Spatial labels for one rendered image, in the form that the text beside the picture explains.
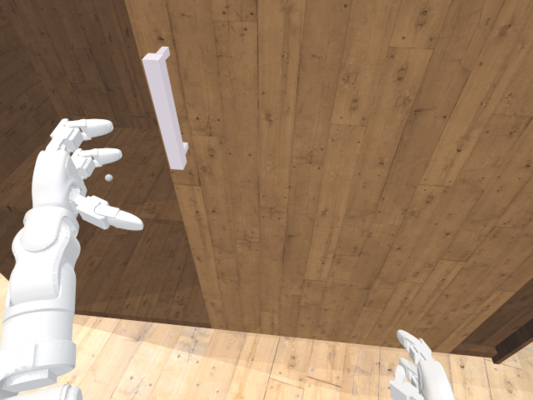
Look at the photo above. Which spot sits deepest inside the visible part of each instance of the handle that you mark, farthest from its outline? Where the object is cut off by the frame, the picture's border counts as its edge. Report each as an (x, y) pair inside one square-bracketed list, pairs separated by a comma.
[(161, 91)]

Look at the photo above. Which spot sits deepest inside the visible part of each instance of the wardrobe door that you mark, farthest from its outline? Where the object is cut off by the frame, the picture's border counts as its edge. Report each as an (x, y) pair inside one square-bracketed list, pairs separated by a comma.
[(513, 314), (354, 167)]

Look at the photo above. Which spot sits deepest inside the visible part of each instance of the left robot forearm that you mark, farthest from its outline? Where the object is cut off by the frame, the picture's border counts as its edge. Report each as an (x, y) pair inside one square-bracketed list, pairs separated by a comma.
[(36, 343)]

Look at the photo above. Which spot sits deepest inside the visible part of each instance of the right robot hand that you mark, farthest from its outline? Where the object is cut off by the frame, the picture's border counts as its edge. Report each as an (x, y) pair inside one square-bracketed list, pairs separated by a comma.
[(428, 379)]

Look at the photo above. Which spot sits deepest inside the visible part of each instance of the left robot hand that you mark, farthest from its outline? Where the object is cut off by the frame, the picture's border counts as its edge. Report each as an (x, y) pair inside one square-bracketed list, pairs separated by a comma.
[(56, 173)]

